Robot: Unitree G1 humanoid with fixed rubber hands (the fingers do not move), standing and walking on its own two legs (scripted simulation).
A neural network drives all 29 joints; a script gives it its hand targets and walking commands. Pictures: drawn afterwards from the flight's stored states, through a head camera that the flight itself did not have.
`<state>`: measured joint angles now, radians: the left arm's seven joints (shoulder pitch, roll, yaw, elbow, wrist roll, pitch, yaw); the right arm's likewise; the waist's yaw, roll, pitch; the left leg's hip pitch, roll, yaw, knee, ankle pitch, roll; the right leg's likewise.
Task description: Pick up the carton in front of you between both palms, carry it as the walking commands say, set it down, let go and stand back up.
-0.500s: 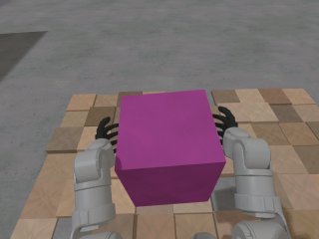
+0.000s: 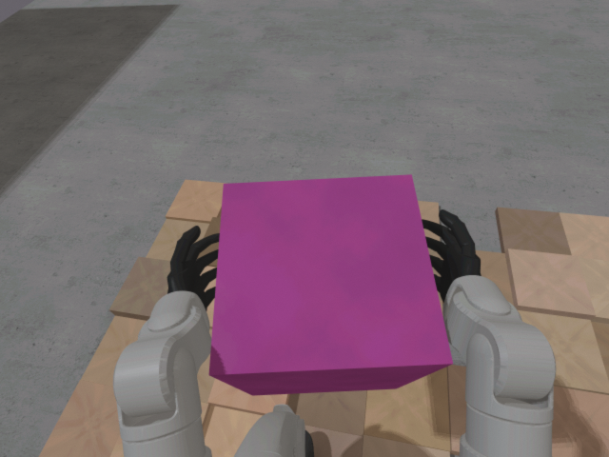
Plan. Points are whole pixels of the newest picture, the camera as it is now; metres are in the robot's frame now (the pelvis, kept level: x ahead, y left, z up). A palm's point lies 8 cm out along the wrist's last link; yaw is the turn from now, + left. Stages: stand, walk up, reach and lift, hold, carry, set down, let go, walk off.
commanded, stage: carry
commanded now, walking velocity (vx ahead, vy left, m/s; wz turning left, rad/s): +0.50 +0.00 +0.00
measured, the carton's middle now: (321, 300) +0.30 +0.03 +0.04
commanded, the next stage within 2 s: none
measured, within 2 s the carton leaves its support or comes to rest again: neither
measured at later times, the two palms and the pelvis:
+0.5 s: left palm (239, 116) +0.63 +0.20 +0.09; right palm (415, 104) +0.63 -0.10 +0.11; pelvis +0.29 +0.05 +0.00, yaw -1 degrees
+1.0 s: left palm (230, 0) +0.93 +0.26 +0.17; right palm out of the picture +0.97 -0.04 +0.17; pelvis +0.61 +0.06 +0.01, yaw +2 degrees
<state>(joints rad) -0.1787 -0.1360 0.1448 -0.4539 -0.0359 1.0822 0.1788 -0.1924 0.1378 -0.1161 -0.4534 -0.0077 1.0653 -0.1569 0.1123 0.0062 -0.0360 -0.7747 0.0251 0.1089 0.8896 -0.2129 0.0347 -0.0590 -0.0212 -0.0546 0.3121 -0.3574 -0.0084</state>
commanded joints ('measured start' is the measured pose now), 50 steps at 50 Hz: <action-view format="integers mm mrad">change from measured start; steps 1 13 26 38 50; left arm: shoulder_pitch -578 -776 -872 -843 -983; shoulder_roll -540 -710 -759 -682 -577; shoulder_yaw -665 -394 -506 -488 -492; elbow -35 398 407 186 283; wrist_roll -253 -6 -85 -91 -241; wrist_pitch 44 -21 -87 -58 76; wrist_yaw -99 -6 -18 15 -16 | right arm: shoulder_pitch -368 -970 -871 -913 -826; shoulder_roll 524 778 742 695 450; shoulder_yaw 496 551 442 507 295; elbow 69 282 378 153 321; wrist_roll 97 302 174 291 107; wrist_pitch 47 -24 -90 -43 89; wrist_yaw -3 72 28 41 -54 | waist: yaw -193 -130 -189 23 -167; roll -186 -34 97 -195 172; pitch -346 -355 -301 -532 -388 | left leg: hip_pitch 688 542 977 -64 886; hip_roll -82 253 158 -15 138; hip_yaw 67 -475 -146 -306 -309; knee -373 -631 -560 664 -538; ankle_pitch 324 -263 634 -395 355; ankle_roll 26 181 73 -15 17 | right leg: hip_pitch -41 -602 -819 501 -450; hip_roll -106 -30 -24 -311 16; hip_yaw -83 48 -106 423 -41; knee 257 989 506 200 555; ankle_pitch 945 1 213 912 152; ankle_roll -9 -45 13 -309 -73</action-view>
